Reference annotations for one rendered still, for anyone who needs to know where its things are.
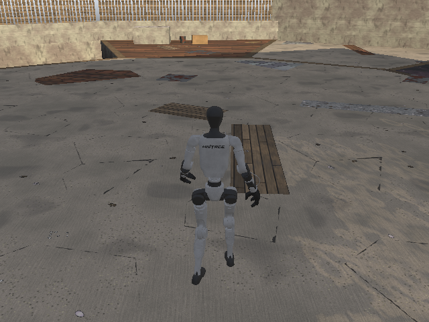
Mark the robot left forearm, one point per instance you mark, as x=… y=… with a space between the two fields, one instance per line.
x=184 y=172

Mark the right robot upper arm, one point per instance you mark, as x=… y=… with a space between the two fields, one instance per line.
x=239 y=153

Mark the robot right forearm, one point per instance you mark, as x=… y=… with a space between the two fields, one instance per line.
x=249 y=180

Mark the left robot hand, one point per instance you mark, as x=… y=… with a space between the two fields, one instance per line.
x=189 y=176

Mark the robot head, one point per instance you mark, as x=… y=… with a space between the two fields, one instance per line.
x=214 y=115

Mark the left robot upper arm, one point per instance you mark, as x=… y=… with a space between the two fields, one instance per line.
x=190 y=150

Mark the right robot hand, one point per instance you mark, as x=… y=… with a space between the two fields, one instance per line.
x=256 y=197

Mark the left robot foot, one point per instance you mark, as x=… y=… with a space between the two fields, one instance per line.
x=196 y=279

